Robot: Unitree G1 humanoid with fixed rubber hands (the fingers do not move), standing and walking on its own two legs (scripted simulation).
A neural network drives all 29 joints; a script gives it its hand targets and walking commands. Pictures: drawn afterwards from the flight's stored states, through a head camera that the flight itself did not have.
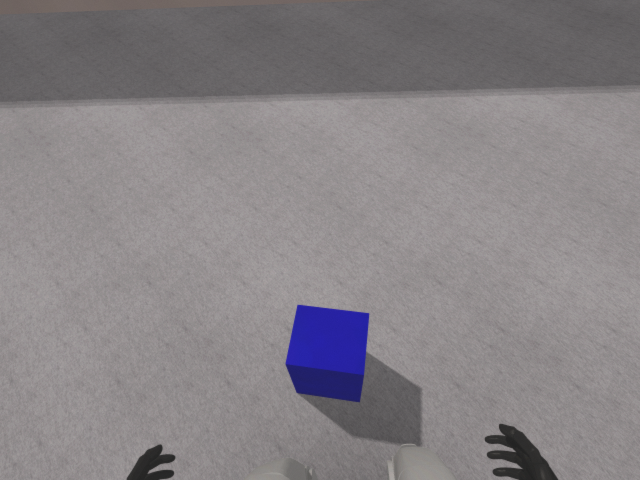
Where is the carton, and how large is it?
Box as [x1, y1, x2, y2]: [286, 305, 368, 401]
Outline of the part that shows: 297,305 286,359 286,366 296,391 300,393 359,401 364,368 368,313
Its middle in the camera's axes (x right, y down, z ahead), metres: +0.02 +0.33 +1.08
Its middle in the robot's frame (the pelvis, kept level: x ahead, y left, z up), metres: +0.45 +0.03 -0.61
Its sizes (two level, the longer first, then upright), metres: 0.191 0.159 0.283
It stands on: the floor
